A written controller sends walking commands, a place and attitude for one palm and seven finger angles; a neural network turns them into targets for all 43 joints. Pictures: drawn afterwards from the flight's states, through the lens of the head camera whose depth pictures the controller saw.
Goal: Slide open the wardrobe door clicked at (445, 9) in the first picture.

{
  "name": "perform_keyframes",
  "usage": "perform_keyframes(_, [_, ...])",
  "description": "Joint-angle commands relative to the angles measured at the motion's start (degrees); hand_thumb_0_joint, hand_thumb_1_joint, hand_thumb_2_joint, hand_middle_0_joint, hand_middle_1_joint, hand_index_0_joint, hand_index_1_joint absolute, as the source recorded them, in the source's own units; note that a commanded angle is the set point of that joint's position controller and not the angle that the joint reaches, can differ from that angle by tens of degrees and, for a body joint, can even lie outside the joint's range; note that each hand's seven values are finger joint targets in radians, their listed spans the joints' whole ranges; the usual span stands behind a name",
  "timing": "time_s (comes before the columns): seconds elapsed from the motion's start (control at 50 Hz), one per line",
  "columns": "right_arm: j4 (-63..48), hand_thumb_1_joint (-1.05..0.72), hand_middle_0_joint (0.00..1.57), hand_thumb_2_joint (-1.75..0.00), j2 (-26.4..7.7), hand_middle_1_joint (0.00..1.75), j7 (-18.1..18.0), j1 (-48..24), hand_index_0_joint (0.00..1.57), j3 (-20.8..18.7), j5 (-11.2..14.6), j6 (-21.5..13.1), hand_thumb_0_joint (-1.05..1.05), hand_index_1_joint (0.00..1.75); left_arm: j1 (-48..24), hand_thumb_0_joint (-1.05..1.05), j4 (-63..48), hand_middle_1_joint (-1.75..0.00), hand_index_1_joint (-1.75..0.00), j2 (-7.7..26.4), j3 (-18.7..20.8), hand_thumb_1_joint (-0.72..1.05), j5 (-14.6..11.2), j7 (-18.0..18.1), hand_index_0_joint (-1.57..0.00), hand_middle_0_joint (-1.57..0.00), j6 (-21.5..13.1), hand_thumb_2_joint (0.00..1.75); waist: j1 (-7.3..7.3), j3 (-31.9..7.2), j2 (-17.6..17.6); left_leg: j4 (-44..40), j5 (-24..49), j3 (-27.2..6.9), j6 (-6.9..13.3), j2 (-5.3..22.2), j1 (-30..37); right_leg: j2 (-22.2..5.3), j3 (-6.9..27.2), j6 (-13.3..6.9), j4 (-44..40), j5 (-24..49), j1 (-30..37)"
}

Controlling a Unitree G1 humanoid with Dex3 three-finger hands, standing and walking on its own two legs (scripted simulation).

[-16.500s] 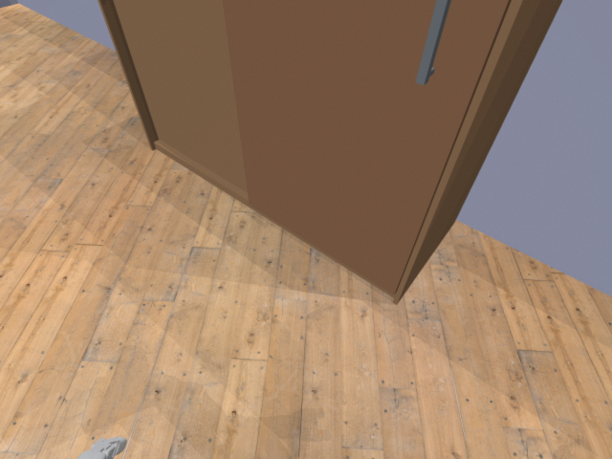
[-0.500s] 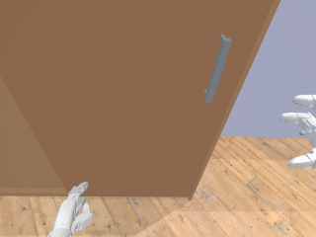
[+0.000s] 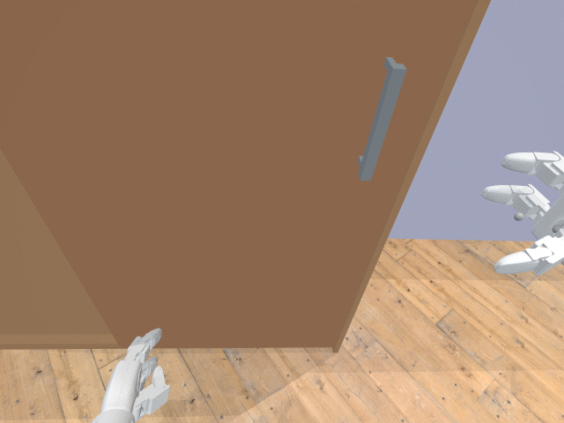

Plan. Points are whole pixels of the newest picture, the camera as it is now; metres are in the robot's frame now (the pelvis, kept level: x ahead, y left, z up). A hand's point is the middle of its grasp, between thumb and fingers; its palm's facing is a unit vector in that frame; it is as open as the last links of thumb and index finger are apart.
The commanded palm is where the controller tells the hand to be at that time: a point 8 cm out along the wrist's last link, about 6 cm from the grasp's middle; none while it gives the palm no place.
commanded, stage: move the hooked fingers beside the handle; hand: right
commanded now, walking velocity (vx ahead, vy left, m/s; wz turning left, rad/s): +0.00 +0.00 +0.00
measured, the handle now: (376, 123) +0.53 -0.14 +0.20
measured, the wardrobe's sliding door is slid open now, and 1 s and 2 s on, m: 0.00 0.00 0.00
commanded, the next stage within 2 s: none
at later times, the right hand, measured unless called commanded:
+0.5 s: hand (480, 184) +0.37 -0.25 +0.20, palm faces +0.01 +1.00 -0.02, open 14.0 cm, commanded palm +0.35 -0.30 +0.21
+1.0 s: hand (450, 160) +0.43 -0.23 +0.20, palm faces +0.00 +1.00 -0.01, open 14.0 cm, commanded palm +0.41 -0.28 +0.21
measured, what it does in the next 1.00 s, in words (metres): stands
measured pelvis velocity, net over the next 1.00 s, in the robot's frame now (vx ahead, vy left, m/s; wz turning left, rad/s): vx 0.01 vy -0.01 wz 0.03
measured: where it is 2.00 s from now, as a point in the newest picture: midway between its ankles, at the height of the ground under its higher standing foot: outside the picture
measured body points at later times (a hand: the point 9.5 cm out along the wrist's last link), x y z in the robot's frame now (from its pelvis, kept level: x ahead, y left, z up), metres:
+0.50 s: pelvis +0.01 +0.00 +0.00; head +0.00 +0.02 +0.45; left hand +0.15 +0.26 -0.08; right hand +0.37 -0.30 +0.21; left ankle -0.02 +0.14 -0.74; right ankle +0.03 -0.14 -0.74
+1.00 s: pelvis +0.01 -0.01 +0.00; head +0.01 +0.00 +0.45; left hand +0.13 +0.26 -0.10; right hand +0.42 -0.28 +0.21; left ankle -0.02 +0.14 -0.74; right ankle +0.03 -0.14 -0.74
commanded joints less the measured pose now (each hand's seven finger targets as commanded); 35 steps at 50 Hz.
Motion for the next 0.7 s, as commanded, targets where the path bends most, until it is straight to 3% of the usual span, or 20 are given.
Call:
perform_keyframes(0.0, [-8.8,0.5,0.3,-0.3,-17.6,1.2,-0.7,-21.6,0.3,-5.5,1.2,-4.5,0.0,1.2,-6.9,0.0,-9.0,-0.3,-0.3,6.7,2.9,0.9,0.2,0.3,-0.2,-0.2,-3.3,0.9,1.08,-11.2,0.8,-4.7,12.2,1.0,2.1,-3.2,-4.8,2.8,-0.5,-3.2,-3.7,8.0,9.6])
perform_keyframes(0.06, [-7.6,0.5,0.3,-0.3,-17.1,1.2,-1.5,-23.5,0.3,-4.7,0.5,-4.0,0.0,1.2,-6.9,0.0,-9.4,-0.3,-0.3,6.5,3.0,0.9,0.2,0.1,-0.2,-0.2,-3.1,0.9,0.97,-11.4,-2.1,-4.3,11.7,1.1,2.3,-2.9,-5.2,2.8,-0.6,-2.9,-3.9,7.8,9.5])
perform_keyframes(0.08, [-6.5,0.5,0.3,-0.3,-17.5,1.2,-1.8,-22.1,0.3,-5.2,0.6,-3.8,0.0,1.2,-6.6,0.0,-9.4,-0.3,-0.3,6.7,3.0,0.9,0.3,-0.1,-0.2,-0.2,-2.8,0.9,0.59,-11.1,0.5,-4.5,12.2,1.1,2.3,-3.1,-4.3,2.8,-0.6,-3.1,-3.7,8.4,8.5])
perform_keyframes(0.12, [-4.7,0.5,0.3,-0.3,-18.8,1.2,-2.1,-23.8,0.3,-6.1,0.4,-3.7,0.0,1.2,-6.3,0.0,-9.3,-0.3,-0.3,7.1,3.3,0.9,0.2,-0.1,-0.2,-0.2,-2.4,0.9,1.0,-11.6,1.4,-4.5,12.4,0.8,2.0,-2.9,-4.6,2.8,-0.9,-3.2,-3.7,7.9,8.1])
perform_keyframes(0.16, [-3.0,0.5,0.3,-0.3,-18.9,1.2,-2.0,-24.6,0.3,-6.0,0.0,-4.1,0.0,1.2,-6.0,0.0,-9.3,-0.3,-0.3,7.1,3.5,0.9,0.2,0.0,-0.2,-0.2,-2.2,0.9,1.29,-11.8,-0.2,-4.4,12.6,0.6,2.0,-3.0,-5.0,2.8,-1.3,-3.2,-3.4,8.1,8.4])
perform_keyframes(0.18, [-2.8,0.5,0.3,-0.3,-19.1,1.2,-1.8,-25.0,0.3,-5.9,0.2,-4.5,0.0,1.2,-5.6,0.0,-9.2,-0.3,-0.3,7.3,3.6,0.9,0.2,-0.1,-0.2,-0.2,-2.0,0.9,1.39,-12.0,2.1,-4.7,14.0,0.3,2.0,-3.0,-4.1,2.6,-1.5,-3.5,-3.0,9.1,8.2])
perform_keyframes(0.2, [-2.3,0.5,0.3,-0.3,-19.8,1.2,-1.6,-25.6,0.3,-6.4,0.1,-4.7,0.0,1.2,-5.6,0.0,-9.3,-0.3,-0.3,7.5,3.8,0.9,0.1,-0.1,-0.2,-0.2,-1.9,0.9,1.51,-12.4,2.2,-4.5,14.8,0.1,1.8,-2.9,-4.2,2.8,-1.7,-3.6,-2.8,9.3,8.1])
perform_keyframes(0.26, [-0.6,0.5,0.3,-0.3,-18.4,1.2,-1.2,-30.8,0.3,-3.7,-0.5,-5.8,0.0,1.2,-4.5,0.0,-8.8,-0.3,-0.3,7.5,3.9,0.9,0.0,0.3,-0.2,-0.2,-1.7,0.9,2.85,-12.0,-0.6,-4.4,13.5,0.2,1.9,-3.0,-5.9,2.7,-1.5,-3.5,-2.7,8.5,9.0])
perform_keyframes(0.28, [0.1,0.5,0.3,-0.3,-18.4,1.2,-1.1,-30.8,0.3,-3.3,-0.5,-6.2,0.0,1.2,-4.2,0.0,-8.6,-0.3,-0.3,7.6,4.0,0.9,0.1,0.3,-0.2,-0.2,-1.5,0.9,2.9,-12.1,0.8,-4.7,13.6,-0.1,1.9,-3.1,-5.5,2.5,-1.7,-3.7,-2.4,8.7,8.8])
perform_keyframes(0.3, [0.3,0.5,0.3,-0.3,-19.6,1.2,-1.1,-31.9,0.3,-4.2,-0.6,-6.6,0.0,1.2,-4.0,0.0,-8.7,-0.3,-0.3,7.9,4.1,0.9,0.1,0.4,-0.2,-0.2,-1.6,0.9,2.81,-12.9,-0.1,-4.4,14.3,-0.2,1.9,-3.0,-5.2,2.7,-1.7,-3.7,-2.4,9.0,8.9])
perform_keyframes(0.36, [1.2,0.5,0.3,-0.3,-18.7,1.2,-1.0,-33.3,0.3,-3.1,-1.1,-7.4,0.0,1.2,-3.3,0.0,-8.6,-0.3,-0.3,7.8,4.3,0.9,0.2,0.4,-0.2,-0.2,-1.6,0.9,2.96,-13.8,-2.4,-3.8,14.8,0.2,2.2,-3.1,-5.4,2.7,-1.4,-3.5,-2.3,10.0,9.7])
perform_keyframes(0.46, [5.8,0.5,0.3,-0.3,-18.3,1.2,-1.6,-35.8,0.3,-2.2,-1.4,-7.3,0.0,1.2,-2.1,0.0,-7.6,-0.3,-0.3,8.2,4.6,0.9,0.2,0.4,-0.2,-0.2,-1.0,0.9,3.68,-13.2,0.4,-3.9,15.2,0.1,2.0,-3.2,-6.1,2.6,-1.5,-3.6,-2.1,9.7,8.8])
perform_keyframes(0.48, [5.8,0.5,0.3,-0.3,-18.9,1.2,-1.7,-35.6,0.3,-2.6,-1.4,-7.5,0.0,1.2,-1.8,0.0,-7.7,-0.3,-0.3,8.4,4.7,0.9,0.3,0.3,-0.2,-0.2,-0.8,0.9,3.19,-13.9,1.7,-3.7,15.9,0.2,2.1,-3.2,-4.9,2.5,-1.5,-3.6,-2.0,10.8,8.3])
perform_keyframes(0.54, [5.3,0.5,0.3,-0.3,-17.6,1.2,-2.4,-38.6,0.3,-1.0,-2.1,-7.9,0.0,1.2,-2.0,0.0,-8.1,-0.3,-0.3,8.0,4.6,0.9,0.3,0.1,-0.2,-0.2,-0.7,0.9,3.55,-14.7,-2.0,-3.4,16.0,0.0,2.3,-3.1,-5.5,2.6,-1.6,-3.5,-2.1,10.8,9.1])
perform_keyframes(0.58, [7.6,0.5,0.3,-0.3,-18.7,1.2,-3.0,-38.1,0.3,-1.9,-2.2,-8.2,0.0,1.2,-1.2,0.0,-7.6,-0.3,-0.3,8.3,4.7,0.9,0.5,0.1,-0.2,-0.2,-0.2,0.9,3.4,-14.6,1.3,-3.5,16.5,0.1,2.3,-3.3,-4.9,2.3,-1.5,-3.7,-1.9,11.5,8.4])
perform_keyframes(0.6, [7.4,0.5,0.3,-0.3,-19.5,1.2,-3.2,-38.3,0.3,-3.1,-2.3,-8.4,0.0,1.2,-1.0,0.0,-7.8,-0.3,-0.3,8.3,4.8,0.9,0.5,0.0,-0.2,-0.2,-0.2,0.9,3.18,-15.7,1.3,-3.1,17.8,0.0,2.2,-3.3,-4.4,2.4,-1.4,-3.7,-1.8,12.4,8.5])
perform_keyframes(0.66, [7.0,0.5,0.3,-0.3,-17.8,1.2,-3.4,-39.8,0.3,-1.5,-2.7,-8.9,0.0,1.2,-0.9,0.0,-8.0,-0.3,-0.3,8.0,4.9,0.9,0.5,-0.2,-0.2,-0.2,0.0,0.9,3.48,-16.4,-1.3,-2.6,19.1,0.0,2.4,-3.2,-4.5,2.4,-1.6,-3.6,-1.6,13.6,9.5])
perform_keyframes(0.68, [8.1,0.5,0.3,-0.3,-18.3,1.2,-3.5,-38.6,0.3,-2.0,-2.5,-9.0,0.0,1.2,-0.5,0.0,-7.8,-0.3,-0.3,8.1,4.9,0.9,0.6,-0.3,-0.2,-0.2,0.3,0.9,3.28,-16.6,1.4,-2.8,19.9,0.1,2.4,-3.3,-3.6,2.3,-1.8,-3.7,-1.3,14.1,8.8])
